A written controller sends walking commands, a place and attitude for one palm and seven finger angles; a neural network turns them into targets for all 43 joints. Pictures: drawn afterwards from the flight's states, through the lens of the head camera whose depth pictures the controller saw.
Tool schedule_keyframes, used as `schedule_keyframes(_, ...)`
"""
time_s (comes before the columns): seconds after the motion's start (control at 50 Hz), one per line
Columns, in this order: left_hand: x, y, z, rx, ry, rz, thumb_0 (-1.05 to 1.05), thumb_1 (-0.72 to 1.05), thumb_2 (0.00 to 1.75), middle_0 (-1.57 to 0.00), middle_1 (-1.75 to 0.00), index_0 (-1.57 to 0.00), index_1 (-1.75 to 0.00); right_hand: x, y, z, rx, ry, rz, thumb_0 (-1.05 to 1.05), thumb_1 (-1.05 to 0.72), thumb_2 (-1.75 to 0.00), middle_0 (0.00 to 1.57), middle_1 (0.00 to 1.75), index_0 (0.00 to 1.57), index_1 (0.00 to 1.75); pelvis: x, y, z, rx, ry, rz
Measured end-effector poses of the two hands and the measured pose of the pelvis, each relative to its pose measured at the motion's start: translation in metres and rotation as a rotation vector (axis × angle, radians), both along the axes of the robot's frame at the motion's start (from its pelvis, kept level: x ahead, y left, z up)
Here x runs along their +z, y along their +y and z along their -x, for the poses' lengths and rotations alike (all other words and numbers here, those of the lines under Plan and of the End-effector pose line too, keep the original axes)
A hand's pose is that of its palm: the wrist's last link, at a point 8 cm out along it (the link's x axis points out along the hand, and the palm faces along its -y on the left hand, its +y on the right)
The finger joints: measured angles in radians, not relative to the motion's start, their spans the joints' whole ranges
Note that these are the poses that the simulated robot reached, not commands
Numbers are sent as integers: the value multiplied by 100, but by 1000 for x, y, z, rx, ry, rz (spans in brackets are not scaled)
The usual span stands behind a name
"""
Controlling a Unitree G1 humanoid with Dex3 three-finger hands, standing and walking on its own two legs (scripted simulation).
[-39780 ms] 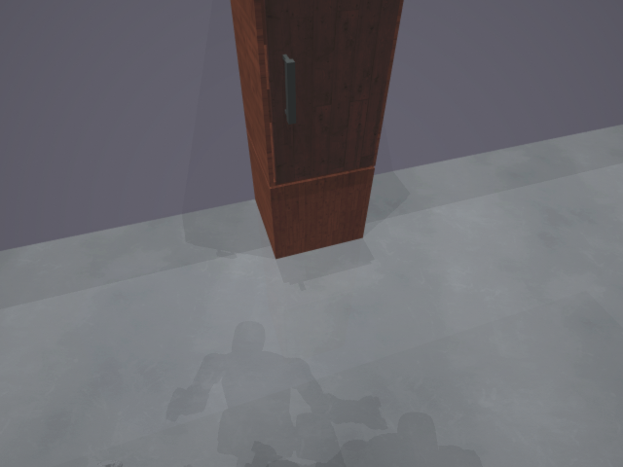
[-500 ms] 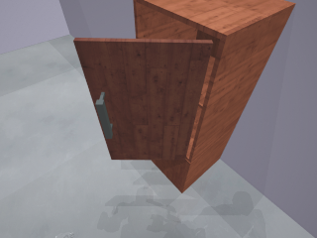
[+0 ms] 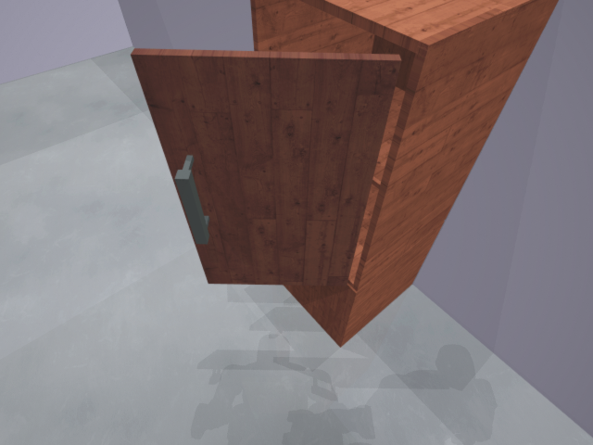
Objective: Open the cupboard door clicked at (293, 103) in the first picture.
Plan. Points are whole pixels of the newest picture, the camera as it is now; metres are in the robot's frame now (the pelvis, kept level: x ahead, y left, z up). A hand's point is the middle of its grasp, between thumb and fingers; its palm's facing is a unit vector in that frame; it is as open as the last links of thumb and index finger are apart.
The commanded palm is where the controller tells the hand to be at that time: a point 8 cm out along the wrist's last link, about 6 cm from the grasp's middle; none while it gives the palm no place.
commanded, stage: come to a stop and stand still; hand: left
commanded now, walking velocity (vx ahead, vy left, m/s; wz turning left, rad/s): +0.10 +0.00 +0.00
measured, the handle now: (196, 201) +0.50 +0.22 +0.00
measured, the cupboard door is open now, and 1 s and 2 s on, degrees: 50 50 50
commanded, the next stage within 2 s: look again from close up in 0.84 s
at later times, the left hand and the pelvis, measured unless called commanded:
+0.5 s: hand out of the picture +0.02 +0.16 -0.16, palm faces +0.03 -0.97 -0.23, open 7.4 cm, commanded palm none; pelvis -0.01 -0.02 +0.00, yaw +0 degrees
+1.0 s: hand out of the picture +0.00 +0.15 -0.17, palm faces +0.05 -0.98 -0.20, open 7.3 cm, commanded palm none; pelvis +0.01 -0.02 +0.01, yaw +0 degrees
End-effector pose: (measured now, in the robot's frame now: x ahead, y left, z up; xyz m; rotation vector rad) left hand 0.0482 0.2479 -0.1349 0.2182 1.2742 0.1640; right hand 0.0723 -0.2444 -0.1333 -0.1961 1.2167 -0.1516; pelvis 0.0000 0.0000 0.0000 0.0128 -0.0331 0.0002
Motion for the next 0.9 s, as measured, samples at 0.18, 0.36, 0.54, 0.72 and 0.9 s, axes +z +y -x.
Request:
schedule_keyframes(0.18,4,-28,40,25,16,10,1,91,90,-20,-30,-21,-30,-19,9,28,-13,-29,-83,1,-93,-90,20,30,20,30,-5,-10,7,-3,-7,-20)
schedule_keyframes(0.36,5,-36,48,39,35,16,1,90,90,-20,-30,-21,-30,-21,3,95,-47,117,-87,1,-92,-90,20,30,20,30,-2,-19,13,1,10,-20)
schedule_keyframes(0.54,5,-37,38,34,17,20,1,91,90,-20,-30,-20,-30,-17,9,146,-73,266,-96,1,-91,-90,19,30,20,30,1,-22,14,7,12,-19)
schedule_keyframes(0.72,3,-37,37,43,34,28,1,92,90,-20,-30,-20,-30,-16,20,140,-70,265,-110,1,-91,-90,19,30,20,30,3,-20,10,8,11,-18)
schedule_keyframes(0.9,1,-42,47,64,81,45,1,92,90,-20,-30,-20,-30,-15,23,101,-43,202,-112,1,-91,-90,20,30,20,30,4,-19,0,7,16,-13)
